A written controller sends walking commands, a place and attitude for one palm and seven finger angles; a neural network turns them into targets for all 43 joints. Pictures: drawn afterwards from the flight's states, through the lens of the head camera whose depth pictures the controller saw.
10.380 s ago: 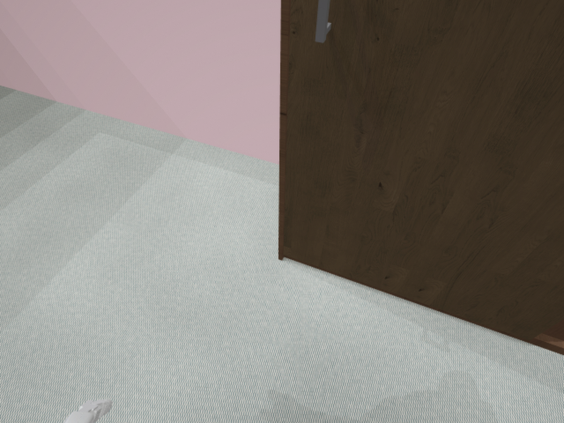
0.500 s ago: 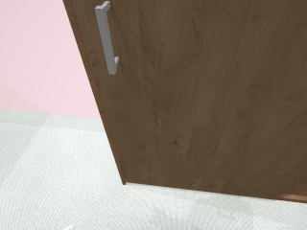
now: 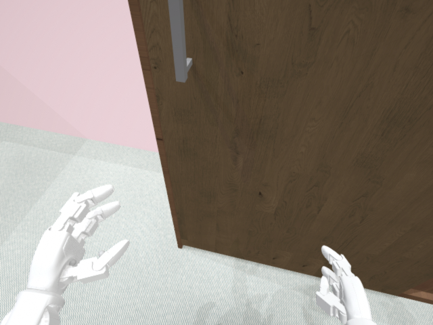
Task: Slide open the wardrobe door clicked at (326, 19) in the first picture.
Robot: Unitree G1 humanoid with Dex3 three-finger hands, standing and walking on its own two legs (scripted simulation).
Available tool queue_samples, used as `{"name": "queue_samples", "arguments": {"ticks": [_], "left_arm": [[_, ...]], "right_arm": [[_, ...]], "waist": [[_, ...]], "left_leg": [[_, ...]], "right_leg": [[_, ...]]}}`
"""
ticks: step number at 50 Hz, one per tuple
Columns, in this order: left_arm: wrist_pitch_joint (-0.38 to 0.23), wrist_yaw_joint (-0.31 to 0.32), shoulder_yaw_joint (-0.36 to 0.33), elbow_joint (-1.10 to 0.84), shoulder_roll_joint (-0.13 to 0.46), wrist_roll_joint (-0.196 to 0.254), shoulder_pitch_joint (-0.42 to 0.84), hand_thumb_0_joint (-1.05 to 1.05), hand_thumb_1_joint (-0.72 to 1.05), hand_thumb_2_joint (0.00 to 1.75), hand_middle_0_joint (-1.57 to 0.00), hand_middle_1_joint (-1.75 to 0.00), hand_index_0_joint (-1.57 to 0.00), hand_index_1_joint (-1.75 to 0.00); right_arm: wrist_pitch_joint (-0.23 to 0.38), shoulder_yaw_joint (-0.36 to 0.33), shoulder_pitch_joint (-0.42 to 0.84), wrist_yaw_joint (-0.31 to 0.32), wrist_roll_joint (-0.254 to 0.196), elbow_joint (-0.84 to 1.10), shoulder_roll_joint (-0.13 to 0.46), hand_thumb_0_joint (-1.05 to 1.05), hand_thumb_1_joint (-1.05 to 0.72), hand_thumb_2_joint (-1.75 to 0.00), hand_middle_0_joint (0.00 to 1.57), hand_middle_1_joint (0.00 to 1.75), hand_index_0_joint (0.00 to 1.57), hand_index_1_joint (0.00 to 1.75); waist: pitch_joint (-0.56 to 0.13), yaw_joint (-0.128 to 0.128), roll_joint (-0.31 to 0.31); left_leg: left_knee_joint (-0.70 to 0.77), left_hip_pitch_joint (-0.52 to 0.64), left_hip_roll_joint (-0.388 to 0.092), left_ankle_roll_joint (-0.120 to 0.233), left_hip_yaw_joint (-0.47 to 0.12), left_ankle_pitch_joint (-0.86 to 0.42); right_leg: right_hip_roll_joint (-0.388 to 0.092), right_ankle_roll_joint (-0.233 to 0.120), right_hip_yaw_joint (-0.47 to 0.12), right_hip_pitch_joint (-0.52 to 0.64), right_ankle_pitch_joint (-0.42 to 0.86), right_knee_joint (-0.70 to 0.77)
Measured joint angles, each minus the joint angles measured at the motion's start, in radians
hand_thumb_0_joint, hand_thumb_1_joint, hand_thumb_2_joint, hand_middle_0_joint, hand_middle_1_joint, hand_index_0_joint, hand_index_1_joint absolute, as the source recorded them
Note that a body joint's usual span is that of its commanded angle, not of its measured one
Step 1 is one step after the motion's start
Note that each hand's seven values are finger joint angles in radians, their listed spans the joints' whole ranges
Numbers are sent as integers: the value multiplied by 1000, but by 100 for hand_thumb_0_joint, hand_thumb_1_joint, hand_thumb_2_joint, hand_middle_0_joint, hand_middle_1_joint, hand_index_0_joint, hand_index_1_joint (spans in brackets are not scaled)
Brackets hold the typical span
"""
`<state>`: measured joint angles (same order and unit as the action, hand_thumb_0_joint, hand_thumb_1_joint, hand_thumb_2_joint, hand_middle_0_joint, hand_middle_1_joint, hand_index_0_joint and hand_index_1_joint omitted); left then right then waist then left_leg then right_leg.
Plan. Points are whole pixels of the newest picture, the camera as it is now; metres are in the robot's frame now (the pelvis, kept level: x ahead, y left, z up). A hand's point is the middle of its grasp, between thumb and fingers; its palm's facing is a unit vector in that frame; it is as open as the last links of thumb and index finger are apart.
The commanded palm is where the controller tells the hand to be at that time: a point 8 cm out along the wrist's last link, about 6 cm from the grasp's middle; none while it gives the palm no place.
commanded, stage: raise the hand with hooked fingers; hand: left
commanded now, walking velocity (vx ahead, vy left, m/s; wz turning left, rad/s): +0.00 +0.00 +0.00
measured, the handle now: (182, 30) +0.51 +0.13 +0.29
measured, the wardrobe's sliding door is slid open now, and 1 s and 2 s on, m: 0.00 0.00 0.00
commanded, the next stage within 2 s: move the hooked fingers beside the handle in 1.48 s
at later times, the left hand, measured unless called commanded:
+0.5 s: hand (56, 176) +0.26 +0.26 +0.19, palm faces -0.02 -0.99 -0.12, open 12.7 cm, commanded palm +0.22 +0.31 +0.21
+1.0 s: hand out of the picture +0.28 +0.31 +0.30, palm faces +0.03 -0.98 -0.18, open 13.9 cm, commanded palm +0.25 +0.34 +0.31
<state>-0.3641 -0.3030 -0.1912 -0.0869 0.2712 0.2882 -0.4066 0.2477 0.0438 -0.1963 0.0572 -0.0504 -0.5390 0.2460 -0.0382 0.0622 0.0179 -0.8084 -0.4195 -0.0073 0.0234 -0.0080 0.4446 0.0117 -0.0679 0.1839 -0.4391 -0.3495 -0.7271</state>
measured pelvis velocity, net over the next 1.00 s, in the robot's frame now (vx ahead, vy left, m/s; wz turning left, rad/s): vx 0.00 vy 0.03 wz -0.01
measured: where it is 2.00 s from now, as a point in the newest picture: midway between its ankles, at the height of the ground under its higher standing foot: outside the picture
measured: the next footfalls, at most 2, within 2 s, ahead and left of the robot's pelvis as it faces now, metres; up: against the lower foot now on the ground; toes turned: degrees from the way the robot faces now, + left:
none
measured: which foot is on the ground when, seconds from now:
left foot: down 0.00-1.00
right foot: down 0.00-1.00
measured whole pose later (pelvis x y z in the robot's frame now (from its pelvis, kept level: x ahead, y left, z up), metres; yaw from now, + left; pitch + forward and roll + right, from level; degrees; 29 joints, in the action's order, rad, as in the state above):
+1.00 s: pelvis +0.00 +0.03 +0.03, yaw -1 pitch -4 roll -1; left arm 0.39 -0.52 -0.52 0.04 0.62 0.33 0.31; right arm 0.18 0.13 -0.17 0.06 -0.09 -0.62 0.27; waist -0.02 0.08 0.06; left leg -0.44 -0.10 0.05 0.06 0.03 0.28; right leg -0.01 -0.03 0.14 -0.15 -0.20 -0.42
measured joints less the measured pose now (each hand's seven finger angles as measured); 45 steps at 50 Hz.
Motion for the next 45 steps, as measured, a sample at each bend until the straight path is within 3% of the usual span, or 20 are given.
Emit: {"name": "queue_samples", "arguments": {"ticks": [4, 7, 11, 21, 33, 45], "left_arm": [[122, -73, -11, 30, 44, 8, 99, 1, 28, 63, -25, -70, -25, -70], [209, -78, -57, 29, 68, 35, 118, 1, 21, 60, -25, -74, -25, -74], [256, -68, -129, -1, 76, 72, 122, 1, 12, 56, -26, -80, -26, -80], [371, -79, -162, -76, 97, 60, 201, 0, -11, 46, -28, -95, -28, -95], [561, -122, -239, -38, 188, 59, 429, 0, -39, 35, -30, -113, -30, -113], [723, -188, -305, 78, 301, 47, 642, -1, -49, 30, -31, -119, -31, -120]], "right_arm": [[11, 40, -21, 7, -4, -55, -32, 1, -90, -90, 20, 30, 20, 30], [26, 53, -47, 5, -1, -69, -46, 1, -90, -90, 21, 30, 20, 30], [53, 50, -78, 0, 0, -77, -33, 1, -90, -90, 21, 30, 21, 30], [78, 12, -61, 21, -14, -93, 38, 1, -90, -90, 20, 30, 20, 30], [18, 60, 19, 20, -26, -60, 9, 1, -90, -90, 20, 30, 20, 30], [-58, 98, 29, 1, -37, -69, 6, 1, -90, -90, 21, 30, 20, 30]], "waist": [[9, -17, 20], [5, -39, 27], [2, -49, 27], [23, -14, 20], [32, 20, 27], [27, 23, 43]], "left_leg": [[62, 52, 4, 5, 12, -24], [120, 96, 8, 10, 32, -44], [178, 143, 13, 16, 51, -64], [257, 238, 33, 34, 54, -95], [338, 323, 50, 40, 47, -138], [371, 330, 55, 38, 38, -166]], "right_leg": [[1, 6, -13, 46, 26, 57], [1, 14, -34, 77, 45, 98], [0, 22, -54, 112, 64, 143], [-14, 41, -60, 206, 93, 214], [-25, 47, -56, 289, 126, 283], [-29, 43, -48, 295, 144, 307]]}}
